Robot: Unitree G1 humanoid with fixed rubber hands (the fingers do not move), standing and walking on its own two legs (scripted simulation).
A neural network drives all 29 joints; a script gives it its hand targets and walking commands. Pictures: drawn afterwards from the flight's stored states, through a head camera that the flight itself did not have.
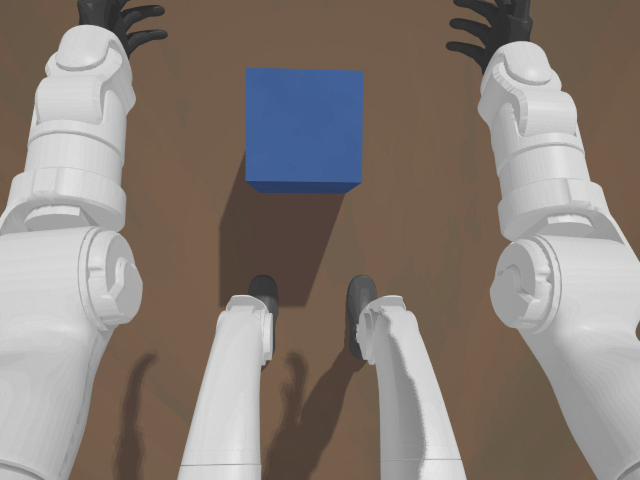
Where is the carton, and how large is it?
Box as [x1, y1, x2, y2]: [245, 67, 362, 193]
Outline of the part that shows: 246,67 245,180 259,192 345,193 361,182 362,71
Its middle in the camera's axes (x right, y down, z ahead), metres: -0.03 -0.21 +0.82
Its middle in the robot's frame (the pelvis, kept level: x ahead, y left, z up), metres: +0.54 +0.02 -0.52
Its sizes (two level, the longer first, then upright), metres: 0.210 0.200 0.250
